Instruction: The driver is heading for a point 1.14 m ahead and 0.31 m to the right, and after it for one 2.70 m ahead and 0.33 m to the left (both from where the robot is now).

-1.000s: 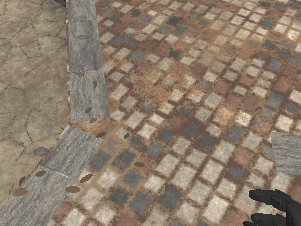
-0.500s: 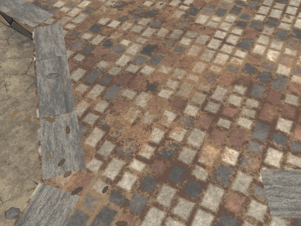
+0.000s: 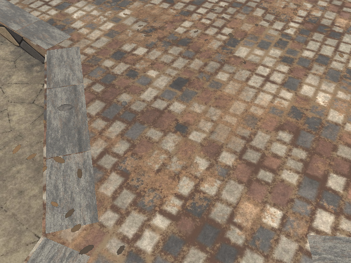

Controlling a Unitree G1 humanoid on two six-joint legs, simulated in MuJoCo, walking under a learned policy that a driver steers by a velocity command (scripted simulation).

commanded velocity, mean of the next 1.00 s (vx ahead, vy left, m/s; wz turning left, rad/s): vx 0.42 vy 0.00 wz -0.03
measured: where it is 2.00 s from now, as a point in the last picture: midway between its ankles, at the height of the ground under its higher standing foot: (206, 157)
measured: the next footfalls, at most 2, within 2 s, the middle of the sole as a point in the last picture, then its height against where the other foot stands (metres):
left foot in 0.62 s outside the picture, level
right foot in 1.22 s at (206, 210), level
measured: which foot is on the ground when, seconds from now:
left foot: down 0.00-0.18, up 0.20-0.60, down 0.62-1.00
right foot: down 0.00-0.64, up 0.66-1.00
